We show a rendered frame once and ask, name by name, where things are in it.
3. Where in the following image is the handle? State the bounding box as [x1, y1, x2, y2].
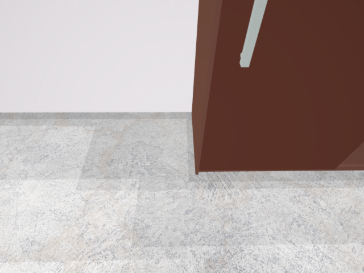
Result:
[239, 0, 268, 67]

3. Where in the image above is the wardrobe door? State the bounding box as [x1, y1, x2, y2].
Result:
[341, 142, 364, 164]
[199, 0, 364, 171]

